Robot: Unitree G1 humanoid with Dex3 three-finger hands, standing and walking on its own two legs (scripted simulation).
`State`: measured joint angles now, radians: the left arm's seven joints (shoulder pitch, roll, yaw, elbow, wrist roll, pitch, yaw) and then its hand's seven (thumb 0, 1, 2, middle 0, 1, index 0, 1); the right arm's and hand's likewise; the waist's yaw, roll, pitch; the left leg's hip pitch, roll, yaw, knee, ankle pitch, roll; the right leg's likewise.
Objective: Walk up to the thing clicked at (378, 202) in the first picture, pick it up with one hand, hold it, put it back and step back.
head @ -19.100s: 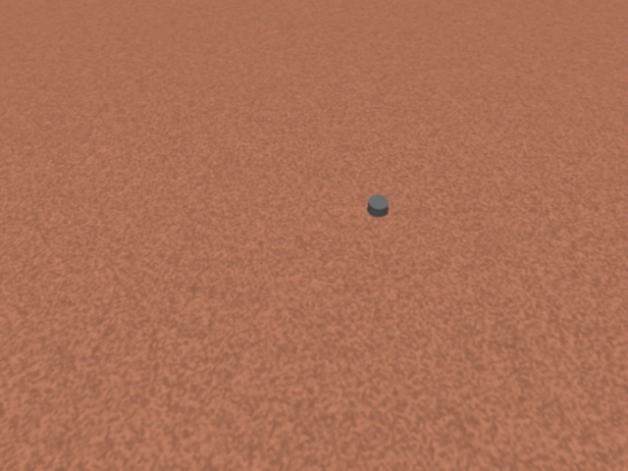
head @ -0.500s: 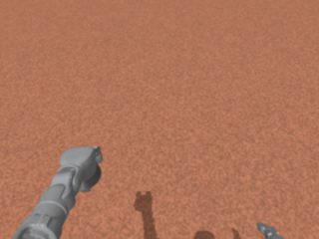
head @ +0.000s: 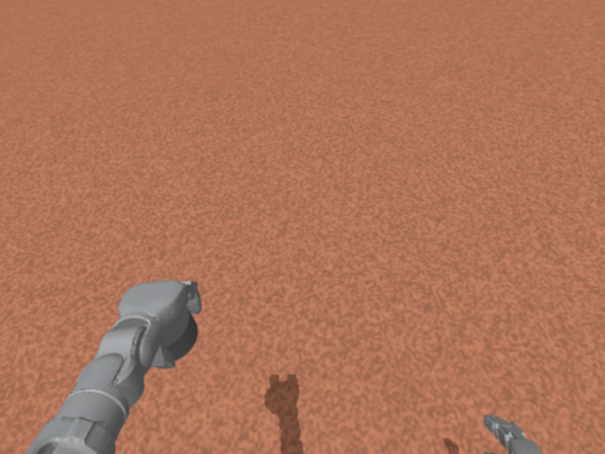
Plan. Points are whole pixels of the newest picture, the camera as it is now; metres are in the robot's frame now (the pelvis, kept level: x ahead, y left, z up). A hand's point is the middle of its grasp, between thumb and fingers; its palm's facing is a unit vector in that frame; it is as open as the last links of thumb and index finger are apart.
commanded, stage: hold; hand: left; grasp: from above
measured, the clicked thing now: (165, 329) +0.31 +0.24 -0.07
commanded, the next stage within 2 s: crouch in 1.08 s
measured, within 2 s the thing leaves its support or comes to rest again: neither
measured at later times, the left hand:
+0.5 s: hand (168, 334) +0.29 +0.21 -0.03, palm faces -0.44 -0.06 -0.90, open 10.3 cm
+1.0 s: hand (168, 331) +0.29 +0.22 -0.03, palm faces -0.45 -0.06 -0.89, open 10.3 cm
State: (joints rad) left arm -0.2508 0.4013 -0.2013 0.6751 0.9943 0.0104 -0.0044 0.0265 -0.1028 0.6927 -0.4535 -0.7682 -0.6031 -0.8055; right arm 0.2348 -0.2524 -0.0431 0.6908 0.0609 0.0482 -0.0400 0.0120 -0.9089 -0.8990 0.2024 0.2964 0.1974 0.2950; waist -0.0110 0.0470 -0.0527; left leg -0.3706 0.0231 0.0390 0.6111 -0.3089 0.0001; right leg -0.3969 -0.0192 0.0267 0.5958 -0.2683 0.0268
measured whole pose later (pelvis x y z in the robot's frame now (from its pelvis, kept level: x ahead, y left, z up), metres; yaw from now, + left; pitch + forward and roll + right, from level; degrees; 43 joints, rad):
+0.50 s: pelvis -0.01 -0.01 +0.01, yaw +0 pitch +2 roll +0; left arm -0.23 0.40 -0.20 0.61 0.98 0.00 -0.04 0.03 -0.11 0.70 -0.43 -0.81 -0.59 -0.84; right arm 0.20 -0.26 -0.03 0.68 0.07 0.05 -0.06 0.01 -0.91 -0.90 0.20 0.30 0.20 0.29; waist 0.00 0.05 -0.02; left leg -0.30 0.03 0.04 0.53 -0.26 -0.01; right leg -0.34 -0.02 0.02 0.54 -0.24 0.01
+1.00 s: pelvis +0.00 -0.01 +0.01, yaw +0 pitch +2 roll +0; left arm -0.23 0.40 -0.20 0.62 0.99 0.00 -0.04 0.03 -0.12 0.72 -0.43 -0.81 -0.59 -0.85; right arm 0.19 -0.25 -0.03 0.69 0.07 0.06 -0.06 0.01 -0.92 -0.90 0.20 0.30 0.20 0.30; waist 0.00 0.05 -0.02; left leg -0.27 0.03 0.04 0.49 -0.26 -0.01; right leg -0.30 -0.02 0.02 0.51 -0.23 0.01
